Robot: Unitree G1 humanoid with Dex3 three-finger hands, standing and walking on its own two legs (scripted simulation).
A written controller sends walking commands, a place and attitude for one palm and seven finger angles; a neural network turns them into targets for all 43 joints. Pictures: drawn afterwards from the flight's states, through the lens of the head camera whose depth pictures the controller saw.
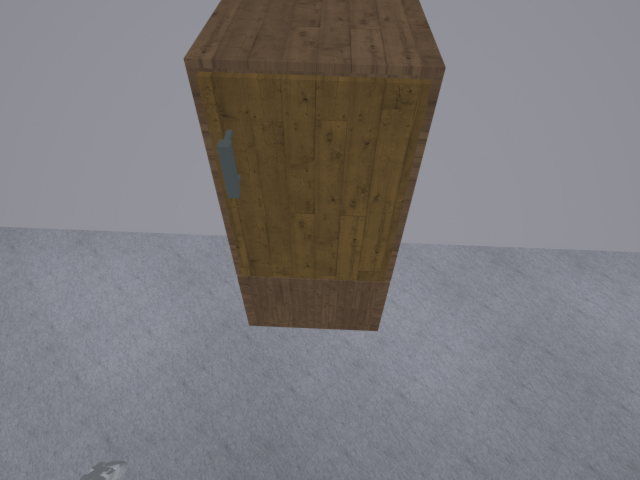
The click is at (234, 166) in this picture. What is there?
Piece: cupboard door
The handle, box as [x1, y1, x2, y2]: [217, 130, 240, 198]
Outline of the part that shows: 227,130 224,139 219,140 217,144 217,150 228,197 238,198 240,191 238,183 240,177 236,173 230,138 232,131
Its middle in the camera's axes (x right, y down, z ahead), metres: -0.18 -0.15 +0.79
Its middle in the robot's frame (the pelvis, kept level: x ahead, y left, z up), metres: +0.68 +0.22 -0.01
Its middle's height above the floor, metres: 0.76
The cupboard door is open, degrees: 0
